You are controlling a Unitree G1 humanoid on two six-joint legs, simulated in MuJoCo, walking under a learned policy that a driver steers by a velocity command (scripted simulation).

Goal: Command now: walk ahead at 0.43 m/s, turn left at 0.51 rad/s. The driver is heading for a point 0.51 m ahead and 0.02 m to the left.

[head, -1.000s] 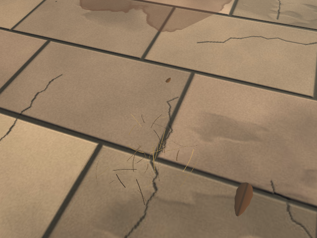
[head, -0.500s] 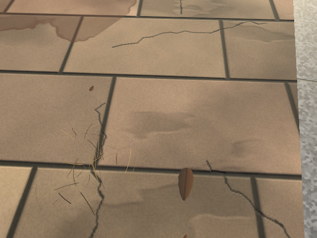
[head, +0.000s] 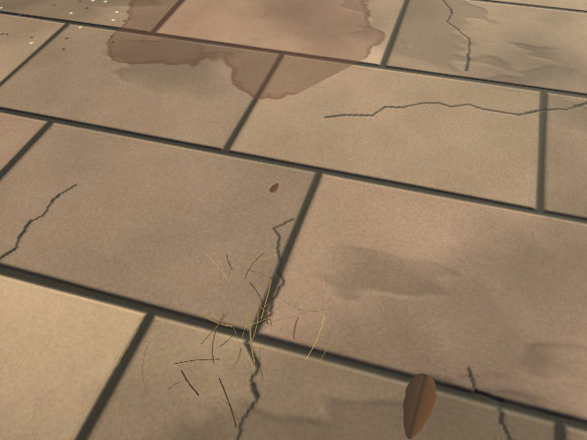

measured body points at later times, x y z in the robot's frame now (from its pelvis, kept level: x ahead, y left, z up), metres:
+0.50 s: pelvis +0.26 +0.09 -0.01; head +0.28 +0.11 +0.44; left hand +0.29 +0.39 -0.13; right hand +0.43 -0.14 -0.11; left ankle +0.27 +0.16 -0.75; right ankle +0.27 -0.08 -0.65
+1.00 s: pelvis +0.47 +0.10 -0.01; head +0.51 +0.10 +0.43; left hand +0.60 +0.37 -0.12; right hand +0.60 -0.16 -0.14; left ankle +0.41 +0.24 -0.71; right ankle +0.58 +0.02 -0.75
